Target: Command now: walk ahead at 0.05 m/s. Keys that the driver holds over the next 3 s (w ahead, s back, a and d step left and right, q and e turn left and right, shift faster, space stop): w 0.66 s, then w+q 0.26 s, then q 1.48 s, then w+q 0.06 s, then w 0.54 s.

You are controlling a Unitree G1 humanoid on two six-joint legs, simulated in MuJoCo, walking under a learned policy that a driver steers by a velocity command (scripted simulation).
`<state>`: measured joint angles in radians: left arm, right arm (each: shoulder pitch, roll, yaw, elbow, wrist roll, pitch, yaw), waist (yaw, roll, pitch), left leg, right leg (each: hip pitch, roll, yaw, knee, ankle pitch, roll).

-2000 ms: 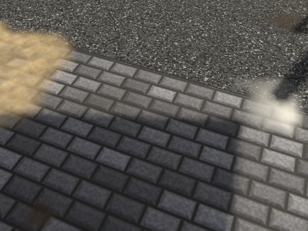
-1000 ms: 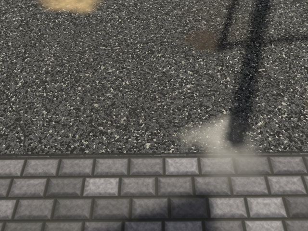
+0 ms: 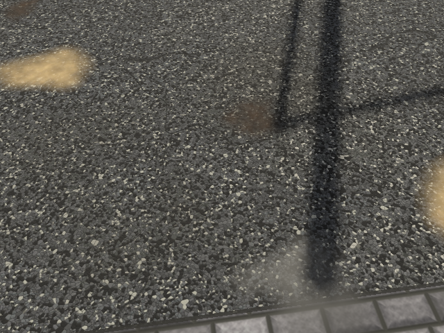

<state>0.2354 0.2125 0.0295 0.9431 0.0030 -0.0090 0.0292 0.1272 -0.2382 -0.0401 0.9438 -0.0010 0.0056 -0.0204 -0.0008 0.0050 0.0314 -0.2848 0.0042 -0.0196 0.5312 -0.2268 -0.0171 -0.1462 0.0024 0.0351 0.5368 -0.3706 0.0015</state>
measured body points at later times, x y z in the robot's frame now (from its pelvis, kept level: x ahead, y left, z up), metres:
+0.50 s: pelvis +0.14 +0.03 +0.01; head +0.15 +0.04 +0.46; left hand +0.29 +0.29 -0.11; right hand +0.09 -0.22 -0.13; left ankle +0.05 +0.12 -0.73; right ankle +0.24 -0.13 -0.67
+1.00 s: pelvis +0.41 -0.04 +0.01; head +0.42 -0.04 +0.46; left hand +0.40 +0.23 -0.13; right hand +0.55 -0.30 -0.11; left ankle +0.49 +0.15 -0.65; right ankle +0.40 -0.12 -0.73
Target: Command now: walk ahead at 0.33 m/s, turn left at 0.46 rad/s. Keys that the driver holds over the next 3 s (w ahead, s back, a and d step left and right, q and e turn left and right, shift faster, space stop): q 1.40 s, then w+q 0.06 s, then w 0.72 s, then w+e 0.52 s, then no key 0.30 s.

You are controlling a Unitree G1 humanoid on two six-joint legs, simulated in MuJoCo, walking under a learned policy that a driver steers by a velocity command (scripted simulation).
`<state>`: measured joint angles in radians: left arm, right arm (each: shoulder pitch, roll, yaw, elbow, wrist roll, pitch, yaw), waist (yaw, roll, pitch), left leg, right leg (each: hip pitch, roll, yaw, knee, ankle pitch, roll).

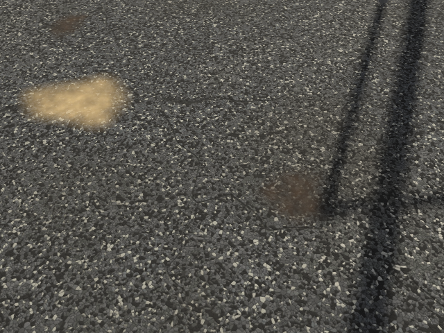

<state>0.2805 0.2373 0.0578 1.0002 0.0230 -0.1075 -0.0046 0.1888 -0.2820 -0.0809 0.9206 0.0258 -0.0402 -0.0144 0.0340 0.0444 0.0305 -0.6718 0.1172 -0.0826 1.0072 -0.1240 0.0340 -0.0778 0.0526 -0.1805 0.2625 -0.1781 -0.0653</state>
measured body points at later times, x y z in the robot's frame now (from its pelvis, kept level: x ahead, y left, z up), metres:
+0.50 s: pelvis +0.16 +0.03 -0.01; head +0.21 +0.06 +0.44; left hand +0.25 +0.34 -0.13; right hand +0.37 -0.21 -0.11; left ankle +0.22 +0.12 -0.75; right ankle +0.25 -0.14 -0.69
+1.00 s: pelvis +0.21 -0.01 +0.00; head +0.25 +0.00 +0.45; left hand +0.16 +0.29 -0.10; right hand +0.49 -0.16 -0.11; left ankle +0.13 +0.12 -0.68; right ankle +0.28 -0.11 -0.75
